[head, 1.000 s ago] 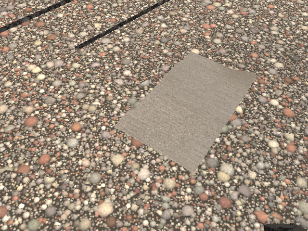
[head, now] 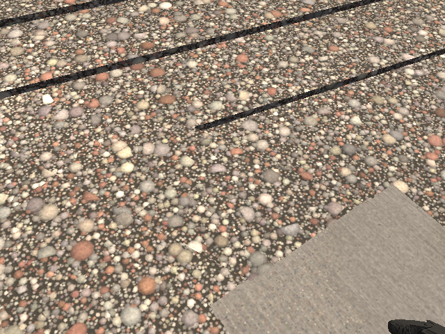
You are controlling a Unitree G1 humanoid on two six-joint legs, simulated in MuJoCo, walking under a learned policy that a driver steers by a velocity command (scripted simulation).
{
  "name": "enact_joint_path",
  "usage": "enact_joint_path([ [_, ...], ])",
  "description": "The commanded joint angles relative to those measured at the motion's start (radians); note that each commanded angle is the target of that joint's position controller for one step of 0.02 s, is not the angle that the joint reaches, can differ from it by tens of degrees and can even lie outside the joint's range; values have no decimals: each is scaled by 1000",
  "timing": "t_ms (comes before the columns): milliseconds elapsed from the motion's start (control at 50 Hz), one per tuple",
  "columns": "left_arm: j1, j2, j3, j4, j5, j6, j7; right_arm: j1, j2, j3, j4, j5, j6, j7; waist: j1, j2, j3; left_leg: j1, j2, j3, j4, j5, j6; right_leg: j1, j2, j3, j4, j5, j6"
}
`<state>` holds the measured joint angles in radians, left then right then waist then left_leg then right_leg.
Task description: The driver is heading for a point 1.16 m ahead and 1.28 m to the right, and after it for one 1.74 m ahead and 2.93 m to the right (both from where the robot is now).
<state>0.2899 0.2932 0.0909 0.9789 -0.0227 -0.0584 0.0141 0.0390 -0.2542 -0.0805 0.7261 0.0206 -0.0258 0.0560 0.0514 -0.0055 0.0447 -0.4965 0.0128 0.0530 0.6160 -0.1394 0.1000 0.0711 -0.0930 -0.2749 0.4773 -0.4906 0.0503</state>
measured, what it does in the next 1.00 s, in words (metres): goes down, turning right: right foot 0.04 m lower, then left foot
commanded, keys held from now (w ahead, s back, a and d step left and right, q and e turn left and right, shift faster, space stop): w+e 1.00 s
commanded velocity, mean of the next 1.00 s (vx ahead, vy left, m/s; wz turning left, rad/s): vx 0.50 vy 0.00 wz -0.39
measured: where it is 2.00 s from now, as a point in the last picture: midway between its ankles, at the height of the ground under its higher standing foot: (339, 206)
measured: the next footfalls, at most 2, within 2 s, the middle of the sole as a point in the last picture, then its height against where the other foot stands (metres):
right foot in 0.48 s outside the picture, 0.04 m lower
left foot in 0.90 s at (228, 255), level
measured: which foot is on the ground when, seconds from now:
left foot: down 0.00-0.48, up 0.50-0.88, down 0.90-1.00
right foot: up 0.00-0.46, down 0.48-0.94, up 0.96-1.00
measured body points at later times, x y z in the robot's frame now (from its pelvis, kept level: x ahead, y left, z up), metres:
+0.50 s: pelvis +0.29 -0.02 -0.02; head +0.30 -0.04 +0.43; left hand +0.48 +0.22 -0.12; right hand +0.31 -0.30 -0.15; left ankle +0.13 +0.10 -0.69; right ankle +0.39 -0.10 -0.75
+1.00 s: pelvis +0.57 -0.03 -0.03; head +0.59 -0.04 +0.42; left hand +0.76 +0.19 -0.15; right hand +0.63 -0.35 -0.11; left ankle +0.69 +0.05 -0.75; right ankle +0.41 -0.09 -0.71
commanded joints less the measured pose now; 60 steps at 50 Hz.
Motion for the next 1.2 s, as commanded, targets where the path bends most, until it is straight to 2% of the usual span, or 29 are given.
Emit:
enact_joint_path([
  [20, 70, 32, -25, -66, 11, -24, -29, 433, -290, -99, 80, -2, -3, -29, -181, 242, -284, 871, 246, -484, -166, -164, 258, -672, 25, 76, 785, 220, -52],
  [40, -11, 89, -13, -74, -22, -58, -42, 437, -215, -70, 75, 0, -11, -25, -196, 195, -356, 869, 309, -660, -295, -223, 246, -742, 58, 287, 874, -84, -89],
  [60, -130, 140, 1, -119, -54, -69, -47, 331, -188, -54, 53, -5, -24, -20, -189, 144, -222, 750, 305, -549, -325, -114, 193, -797, 21, 318, 853, -36, -114],
  [100, -163, 114, 3, -112, -32, -59, -35, 199, -122, -40, 45, -20, -43, -19, -119, 41, -98, 529, 256, -350, -343, 64, 145, -745, -39, 341, 710, 75, -111],
  [120, -130, 99, 6, -94, -27, -45, -33, 160, -94, -33, 45, -26, -53, -25, -84, 52, -83, 456, 233, -281, -376, 68, 126, -684, -65, 348, 648, 123, -106],
  [180, -90, 50, 3, -73, -20, -16, -32, 124, -97, -35, 63, -27, -85, -43, -40, 56, -40, 361, 209, -156, -458, 99, 100, -645, -60, 347, 521, 313, -90],
  [260, -183, 11, -12, -99, 2, -23, -45, 137, -112, -39, 100, -31, -99, -66, -59, 61, 1, 321, 150, 33, -462, 125, 54, -591, -5, 294, 172, 658, -91],
  [320, -251, 23, -16, -126, 1, -20, -66, 179, -128, -43, 134, -20, -102, -74, -82, 52, 8, 377, 188, 77, -448, 111, 41, -570, 15, 284, 68, 776, -109],
  [400, -254, 58, -7, -145, -2, -6, -87, 161, -141, -48, 142, -10, -85, -83, -47, 44, 35, 505, 234, 122, -342, 149, 11, -602, 9, 284, 32, 703, -142],
  [440, -152, 82, 7, -130, -1, 6, -86, 125, -156, -51, 129, -4, -82, -86, 15, 56, -8, 492, 250, 126, -174, 372, 20, -493, 29, 254, 90, 578, -171],
  [480, 96, 128, 50, -62, 7, 21, -69, 56, -124, -40, 98, 13, -88, -75, 152, -47, -102, 369, 127, 178, 275, 498, 9, -184, 108, 192, -2, 596, -240],
  [500, 114, 185, 55, -55, 20, 20, -54, 103, -61, -30, 63, 5, -104, -61, 69, -317, -57, 22, -29, 161, 715, -273, -53, -3, -28, 432, 35, 926, -346],
  [520, 58, 189, 30, -99, 32, -2, -62, 263, -19, -2, 51, -11, -119, -51, -47, -301, -189, -188, -75, -60, 881, -509, -74, 176, -141, 772, 54, 884, -477],
  [540, 80, 176, 42, -111, 16, -18, -73, 202, -90, -14, 18, 20, -130, -47, 11, -210, -224, -302, -65, -152, 842, -476, -73, 198, -197, 930, -110, 551, -519],
  [560, 49, 158, 37, -112, -5, -31, -72, 124, -115, -18, -8, 40, -129, -52, -10, -112, -162, -374, 4, -176, 721, -387, -64, 146, -203, 961, -179, 248, -461],
  [600, -80, 105, 13, -158, 1, -37, -56, 98, -142, -25, 7, -3, -100, -74, -64, -17, -86, -251, 65, -186, 575, -278, -97, -118, -174, 908, -206, 267, -407],
  [640, -102, 115, 14, -181, 14, -38, -33, 88, -149, -30, 9, -28, -77, -78, -80, -20, -79, -145, 88, -186, 420, -244, -120, -251, -126, 823, -231, 314, -374],
  [700, -56, 155, 29, -178, 5, -31, -2, -22, -86, -7, -19, -40, -72, -76, -31, -25, -74, -44, 55, -134, 163, -35, -144, -345, -25, 639, -225, 463, -317],
  [760, -34, 144, 32, -184, 5, -7, 9, -47, -65, 3, -12, -30, -83, -57, 2, -49, -109, 91, -4, -102, 22, 220, -157, -384, 34, 561, -176, 502, -279],
  [840, 28, 101, 25, -181, -3, 8, 13, -107, -99, -3, -35, -13, -105, -34, 29, -62, -82, 46, -15, -160, -124, 190, -132, -269, 15, 679, -52, 307, -263],
  [880, 18, 111, 29, -198, 9, 11, 15, -60, -126, -12, -26, -6, -121, -30, -8, -105, -78, 105, -12, -159, -140, 115, -110, -264, -1, 732, 14, 302, -256],
  [920, 11, 67, 16, -216, 9, 12, 13, 77, -153, -29, 18, -8, -127, -37, -79, -90, -101, 292, 13, -154, -189, 101, -83, -330, 61, 698, 188, 245, -206],
  [940, 80, 26, 8, -235, -22, 14, 5, 154, -229, -51, 42, -37, -126, -43, -67, 166, -203, 559, 170, -422, -236, -126, 19, -555, 161, 542, 385, 146, -138],
  [960, 71, 44, -4, -257, -28, 9, 8, 253, -224, -59, 56, -22, -117, -45, -119, 324, -257, 699, 308, -701, -308, -387, 94, -730, 177, 456, 606, -43, -105],
  [980, 21, 94, 1, -279, -21, 8, 5, 264, -180, -42, 51, -9, -113, -42, -136, 279, -193, 685, 345, -756, -326, -448, 93, -827, 127, 453, 715, -45, -96],
  [1020, -75, 100, 6, -290, 2, 6, 5, 214, -156, -38, 49, -11, -100, -41, -132, 93, -62, 551, 292, -584, -328, -248, 60, -841, 72, 420, 729, 43, -83],
  [1040, -108, 95, 11, -300, 3, 5, 2, 187, -143, -33, 48, -19, -96, -46, -118, 73, -37, 491, 270, -499, -342, -143, 47, -824, 42, 412, 686, 76, -89],
  [1080, -142, 73, 12, -325, -5, 12, -9, 162, -110, -22, 51, -23, -96, -47, -104, 87, -34, 434, 233, -389, -391, -49, 47, -786, 12, 377, 614, 128, -95],
  [1200, -210, 26, -1, -373, -5, 6, -36, 183, -152, -33, 77, -10, -98, -59, -108, 87, -2, 408, 216, -178, -482, 65, 63, -743, 8, 344, 300, 487, -82],
])
Keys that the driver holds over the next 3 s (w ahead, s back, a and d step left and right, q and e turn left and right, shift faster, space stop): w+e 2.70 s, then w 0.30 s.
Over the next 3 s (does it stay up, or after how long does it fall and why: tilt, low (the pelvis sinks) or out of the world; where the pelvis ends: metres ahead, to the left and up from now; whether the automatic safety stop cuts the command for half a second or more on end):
stays up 1.15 -0.96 -0.10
